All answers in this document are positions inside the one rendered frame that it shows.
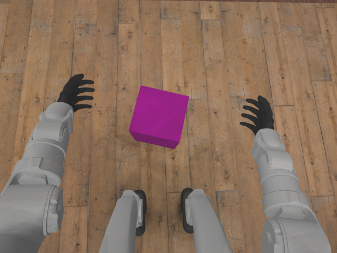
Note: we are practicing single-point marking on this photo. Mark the right robot thigh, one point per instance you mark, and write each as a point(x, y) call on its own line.
point(209, 235)

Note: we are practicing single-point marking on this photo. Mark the robot left foot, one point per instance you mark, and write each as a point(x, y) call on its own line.
point(140, 230)

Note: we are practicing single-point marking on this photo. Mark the left robot hand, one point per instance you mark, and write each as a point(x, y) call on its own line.
point(71, 90)

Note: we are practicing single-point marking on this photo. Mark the robot right upper arm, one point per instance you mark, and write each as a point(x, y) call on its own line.
point(286, 235)

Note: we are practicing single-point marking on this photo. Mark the robot left upper arm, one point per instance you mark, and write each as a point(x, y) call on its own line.
point(29, 213)

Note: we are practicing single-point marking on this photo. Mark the robot left forearm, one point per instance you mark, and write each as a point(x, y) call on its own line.
point(46, 149)

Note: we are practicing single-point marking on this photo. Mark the carton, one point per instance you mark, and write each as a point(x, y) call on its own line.
point(158, 117)

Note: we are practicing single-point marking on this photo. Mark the robot right forearm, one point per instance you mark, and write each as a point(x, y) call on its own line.
point(283, 196)

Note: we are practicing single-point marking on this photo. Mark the right robot hand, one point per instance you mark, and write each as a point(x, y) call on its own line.
point(264, 115)

